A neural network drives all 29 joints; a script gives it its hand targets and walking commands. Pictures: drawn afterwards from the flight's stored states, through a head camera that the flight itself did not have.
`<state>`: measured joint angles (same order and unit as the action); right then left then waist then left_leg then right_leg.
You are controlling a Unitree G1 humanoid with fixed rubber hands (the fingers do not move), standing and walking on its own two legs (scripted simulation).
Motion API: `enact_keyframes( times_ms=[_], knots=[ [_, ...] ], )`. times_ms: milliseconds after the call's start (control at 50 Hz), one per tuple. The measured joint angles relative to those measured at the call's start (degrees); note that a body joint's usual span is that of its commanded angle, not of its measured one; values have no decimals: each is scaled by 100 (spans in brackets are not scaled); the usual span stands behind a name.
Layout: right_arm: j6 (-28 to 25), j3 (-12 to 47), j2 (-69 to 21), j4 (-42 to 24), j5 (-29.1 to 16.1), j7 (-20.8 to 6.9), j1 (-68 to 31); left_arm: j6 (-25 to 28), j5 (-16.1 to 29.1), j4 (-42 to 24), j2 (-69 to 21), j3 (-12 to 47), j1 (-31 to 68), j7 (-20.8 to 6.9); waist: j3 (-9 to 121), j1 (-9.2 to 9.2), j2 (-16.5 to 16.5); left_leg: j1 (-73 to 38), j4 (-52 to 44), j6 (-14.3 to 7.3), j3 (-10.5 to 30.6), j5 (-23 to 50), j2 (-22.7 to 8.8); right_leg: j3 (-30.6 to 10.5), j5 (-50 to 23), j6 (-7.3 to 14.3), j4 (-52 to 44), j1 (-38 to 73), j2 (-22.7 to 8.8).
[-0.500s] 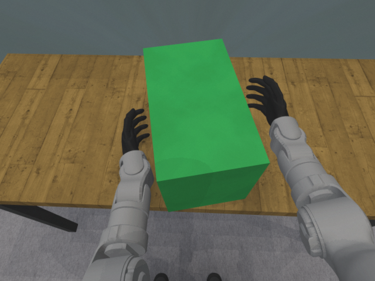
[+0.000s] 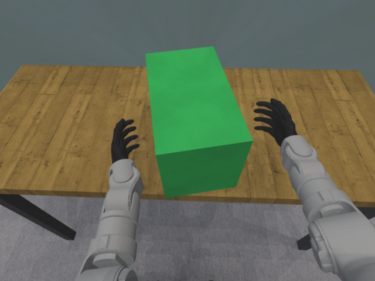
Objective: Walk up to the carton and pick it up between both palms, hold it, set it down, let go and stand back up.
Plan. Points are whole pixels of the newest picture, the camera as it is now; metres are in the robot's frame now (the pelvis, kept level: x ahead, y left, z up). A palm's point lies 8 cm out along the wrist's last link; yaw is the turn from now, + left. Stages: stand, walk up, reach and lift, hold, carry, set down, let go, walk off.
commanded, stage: set down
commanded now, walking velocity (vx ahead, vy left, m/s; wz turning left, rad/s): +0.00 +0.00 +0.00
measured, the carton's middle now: (190, 119) +0.48 +0.02 +0.03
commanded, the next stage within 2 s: none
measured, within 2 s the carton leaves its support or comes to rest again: neither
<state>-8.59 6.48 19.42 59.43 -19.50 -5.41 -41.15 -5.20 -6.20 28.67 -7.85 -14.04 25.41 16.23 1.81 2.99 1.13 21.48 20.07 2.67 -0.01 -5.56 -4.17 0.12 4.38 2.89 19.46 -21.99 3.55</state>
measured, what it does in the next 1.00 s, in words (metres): stands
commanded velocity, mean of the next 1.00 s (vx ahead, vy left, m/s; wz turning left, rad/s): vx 0.00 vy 0.00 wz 0.00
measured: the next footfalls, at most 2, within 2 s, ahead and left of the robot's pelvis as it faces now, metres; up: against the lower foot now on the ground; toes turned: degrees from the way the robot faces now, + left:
none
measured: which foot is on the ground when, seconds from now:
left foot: down 0.00-1.00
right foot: down 0.00-1.00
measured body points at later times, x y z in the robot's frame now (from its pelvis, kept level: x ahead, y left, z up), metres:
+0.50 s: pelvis +0.01 +0.00 +0.00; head +0.01 +0.01 +0.45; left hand +0.30 +0.19 +0.06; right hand +0.36 -0.20 +0.05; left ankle +0.04 +0.16 -0.74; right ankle +0.05 -0.08 -0.74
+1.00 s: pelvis +0.02 +0.00 +0.00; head +0.01 +0.02 +0.45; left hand +0.27 +0.18 +0.06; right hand +0.31 -0.22 +0.03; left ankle +0.04 +0.16 -0.74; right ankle +0.05 -0.08 -0.74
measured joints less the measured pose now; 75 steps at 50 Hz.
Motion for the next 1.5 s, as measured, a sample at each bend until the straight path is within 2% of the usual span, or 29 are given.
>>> enact_keyframes(
  times_ms=[80,220,360,460,540,700,900,980,1120,1200,1320,1420,1500],
  knots=[
    [64,1,-4,-179,0,-19,245,-153,11,-73,1,158,-91,-13,0,0,-30,-115,0,0,0,-14,0,0,27,4,0,117,0],
    [65,1,-1,-542,4,-53,975,-389,11,-815,2,306,-658,-27,-11,0,-117,-437,-9,26,0,-105,-1,0,125,4,0,436,0],
    [65,0,13,-1481,4,-84,2065,-597,14,-1656,34,710,-1738,-123,-20,0,-176,-829,-25,46,0,-207,-1,0,239,6,0,824,-1],
    [65,0,78,-1781,4,-152,2331,-736,35,-1911,57,760,-1994,-104,-44,1,-230,-943,-25,45,0,-213,-1,0,245,6,0,938,-1],
    [75,0,125,-2099,4,-233,2561,-774,35,-2432,65,899,-2252,-93,-55,1,-283,-1042,-32,48,0,-215,-1,0,249,7,0,1034,-1],
    [324,0,192,-2137,4,-335,2809,-1148,39,-2463,66,1061,-2351,-40,-58,1,-344,-1080,-37,39,0,-219,0,0,256,8,0,1069,-1],
    [326,-6,314,-2873,-4,-357,3571,-1264,119,-3282,66,1367,-2879,-2,-57,0,-348,-1162,-69,61,0,-266,0,0,322,14,0,1138,-1],
    [334,-8,396,-3134,-24,-357,3922,-1317,119,-3361,66,1378,-3147,-16,-80,0,-348,-1214,-81,66,0,-290,0,0,355,15,0,1186,-1],
    [372,-23,415,-3961,-48,-357,4433,-1254,133,-3670,67,1380,-3519,-50,-119,1,-348,-1330,-90,70,0,-316,0,0,387,16,-1,1299,-2],
    [452,-91,416,-4064,-66,-355,4545,-1252,148,-3889,67,1384,-3630,-62,-120,1,-348,-1408,-94,73,0,-328,0,0,399,18,-1,1375,-2],
    [729,-97,357,-4193,-74,-296,4908,-1365,149,-3686,71,1383,-3879,-291,-147,0,-348,-1548,-96,71,0,-357,2,0,434,18,-1,1515,-3],
    [754,-123,205,-4585,-12,-239,5221,-1330,147,-3676,164,1382,-4031,-305,-149,0,-354,-1571,-97,69,0,-369,5,0,447,18,-2,1538,-6],
    [872,-186,135,-4609,179,-152,5239,-1314,148,-3473,308,1382,-4031,-362,-181,1,-354,-1578,-97,49,0,-377,21,-1,458,18,-2,1548,-21]
  ],
)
